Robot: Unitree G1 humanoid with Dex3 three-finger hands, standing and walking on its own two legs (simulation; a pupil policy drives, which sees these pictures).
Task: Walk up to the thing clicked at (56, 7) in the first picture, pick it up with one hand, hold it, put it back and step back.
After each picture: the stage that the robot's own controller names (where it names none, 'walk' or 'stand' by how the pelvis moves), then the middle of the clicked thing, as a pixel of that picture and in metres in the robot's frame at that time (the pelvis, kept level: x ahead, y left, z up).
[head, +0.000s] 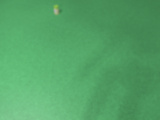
stand; (56, 9) +2.01 +0.43 -0.72
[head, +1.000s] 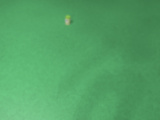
walk; (67, 20) +1.88 +0.20 -0.70
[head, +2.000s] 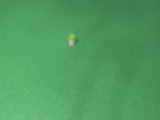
walk; (71, 40) +1.27 +0.11 -0.70
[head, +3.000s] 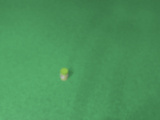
walk; (64, 74) +0.82 +0.15 -0.71
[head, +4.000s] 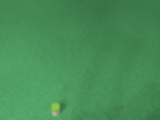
walk; (55, 109) +0.50 +0.17 -0.70
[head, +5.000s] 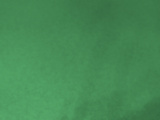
stand; out of the picture +0.35 +0.15 -0.71
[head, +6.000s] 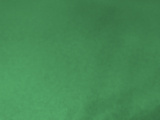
stand; out of the picture +0.31 +0.17 -0.72
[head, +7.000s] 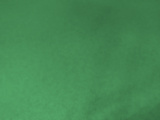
stand; out of the picture +0.31 +0.19 -0.73
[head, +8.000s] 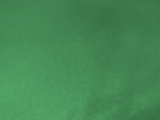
stand; out of the picture +0.30 +0.17 -0.73
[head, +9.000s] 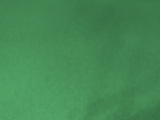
stand; out of the picture +0.29 +0.17 -0.73
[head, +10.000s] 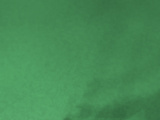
go down; out of the picture +0.31 +0.16 -0.71
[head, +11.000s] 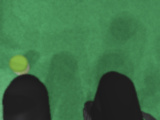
go down; (20, 66) +0.38 +0.22 -0.29
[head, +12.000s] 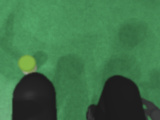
close in; (28, 65) +0.38 +0.22 -0.29
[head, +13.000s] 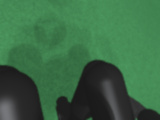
close in; out of the picture +0.37 +0.25 -0.22
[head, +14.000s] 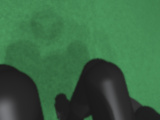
close; out of the picture +0.36 +0.26 -0.22
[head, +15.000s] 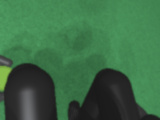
lift; (2, 79) +0.29 +0.23 -0.16
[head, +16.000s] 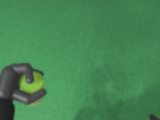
lift; (32, 89) +0.30 +0.18 +0.00
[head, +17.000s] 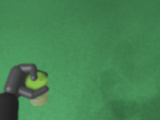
hold; (37, 89) +0.32 +0.17 -0.01
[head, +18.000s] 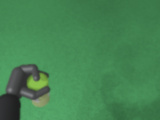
hold; (39, 90) +0.32 +0.17 -0.01
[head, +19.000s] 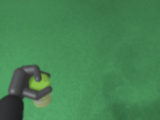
hold; (41, 91) +0.32 +0.17 -0.01
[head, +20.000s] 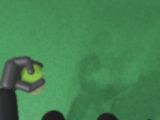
crouch; (34, 80) +0.35 +0.18 -0.07
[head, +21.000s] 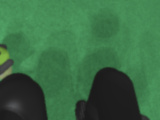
lower; out of the picture +0.37 +0.23 -0.19
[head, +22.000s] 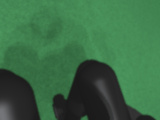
lower; out of the picture +0.37 +0.27 -0.22
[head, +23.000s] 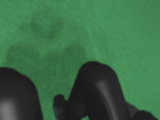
lower; out of the picture +0.36 +0.27 -0.23
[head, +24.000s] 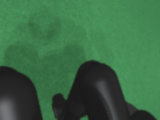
lower; out of the picture +0.36 +0.27 -0.23
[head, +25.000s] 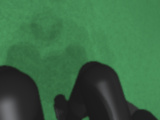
lower; out of the picture +0.35 +0.27 -0.22
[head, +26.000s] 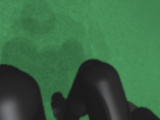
withdraw; out of the picture +0.34 +0.25 -0.22
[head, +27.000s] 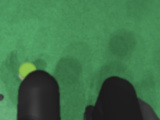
stand; (26, 72) +0.35 +0.23 -0.29
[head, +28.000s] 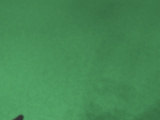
stand; out of the picture +0.29 +0.16 -0.65
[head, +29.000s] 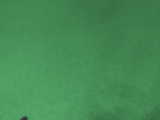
stand; out of the picture +0.30 +0.18 -0.66
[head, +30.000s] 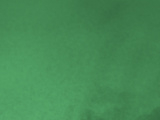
stand; out of the picture +0.31 +0.17 -0.68
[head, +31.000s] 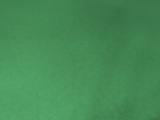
walk; out of the picture +0.32 +0.17 -0.72
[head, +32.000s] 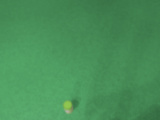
walk; (68, 107) +0.46 +0.17 -0.71
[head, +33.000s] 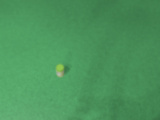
walk; (60, 70) +0.74 +0.17 -0.71
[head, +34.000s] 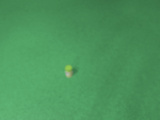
stand; (68, 71) +0.91 +0.19 -0.71
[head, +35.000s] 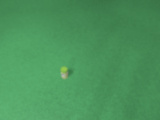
stand; (64, 72) +0.91 +0.21 -0.73
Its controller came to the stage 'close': yes
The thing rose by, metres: 0.69
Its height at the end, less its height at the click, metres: +0.00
